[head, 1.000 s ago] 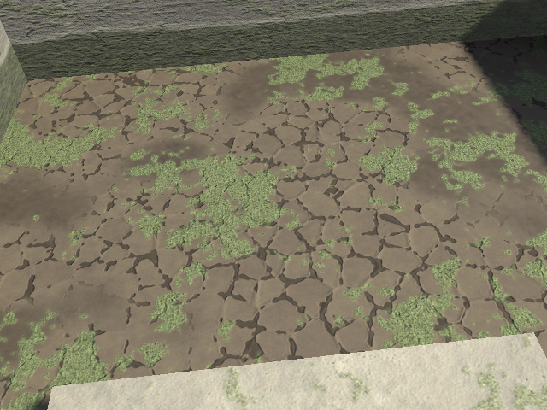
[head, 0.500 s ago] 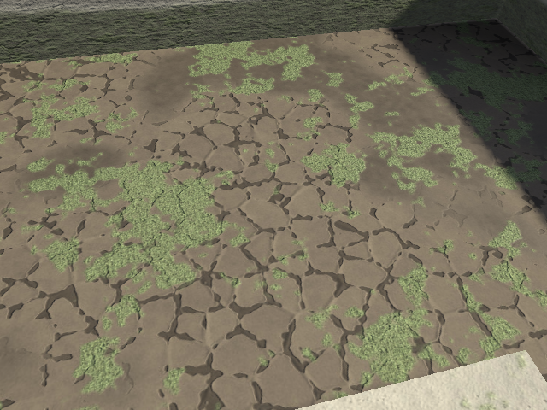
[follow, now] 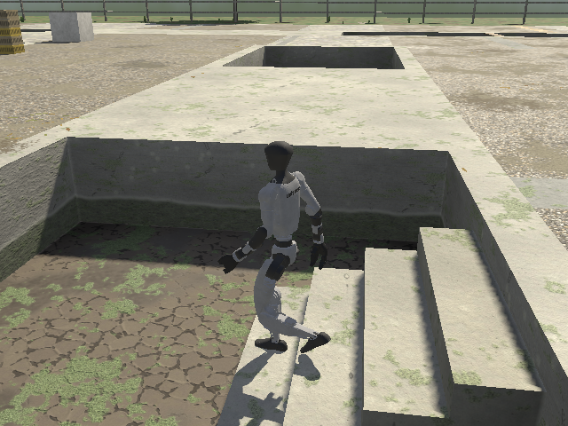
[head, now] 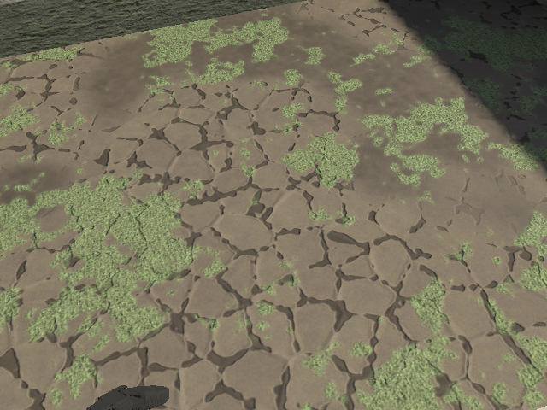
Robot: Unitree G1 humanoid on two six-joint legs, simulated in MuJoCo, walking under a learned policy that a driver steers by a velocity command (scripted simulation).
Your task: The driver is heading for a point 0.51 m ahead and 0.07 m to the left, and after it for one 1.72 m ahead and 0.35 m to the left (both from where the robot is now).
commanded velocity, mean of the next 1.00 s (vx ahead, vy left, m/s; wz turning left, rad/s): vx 0.34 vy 0.00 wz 0.00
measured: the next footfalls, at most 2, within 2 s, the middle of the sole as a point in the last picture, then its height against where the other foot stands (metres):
left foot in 0.54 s outside the picture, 0.18 m lower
right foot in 0.90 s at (277, 380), level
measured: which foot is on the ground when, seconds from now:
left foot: up 0.00-0.52, down 0.54-1.00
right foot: down 0.00-0.54, up 0.56-0.88, down 0.90-1.00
